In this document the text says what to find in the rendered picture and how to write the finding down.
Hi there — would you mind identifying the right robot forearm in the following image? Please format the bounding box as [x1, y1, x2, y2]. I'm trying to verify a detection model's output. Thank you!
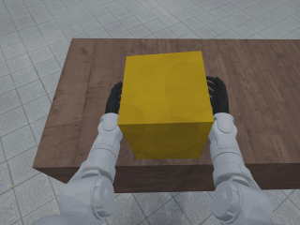
[208, 112, 273, 213]

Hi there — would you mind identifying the carton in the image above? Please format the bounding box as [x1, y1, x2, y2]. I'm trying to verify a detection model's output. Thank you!
[117, 51, 214, 159]

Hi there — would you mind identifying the left robot upper arm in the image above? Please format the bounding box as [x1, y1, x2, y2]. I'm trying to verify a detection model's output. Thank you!
[30, 175, 116, 225]

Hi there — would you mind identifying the robot left hand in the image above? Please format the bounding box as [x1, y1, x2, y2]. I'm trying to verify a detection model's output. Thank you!
[105, 82, 123, 114]

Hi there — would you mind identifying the pedestal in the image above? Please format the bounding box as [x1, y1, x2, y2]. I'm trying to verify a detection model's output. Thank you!
[32, 37, 300, 193]

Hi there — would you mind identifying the robot right hand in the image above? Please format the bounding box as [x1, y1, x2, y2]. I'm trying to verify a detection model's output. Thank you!
[206, 76, 230, 115]

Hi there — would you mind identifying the left robot forearm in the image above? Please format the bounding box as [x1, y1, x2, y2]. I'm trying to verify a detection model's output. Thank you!
[59, 112, 123, 212]

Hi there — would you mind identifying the right robot upper arm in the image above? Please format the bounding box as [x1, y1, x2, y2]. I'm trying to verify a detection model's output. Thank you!
[210, 180, 283, 225]

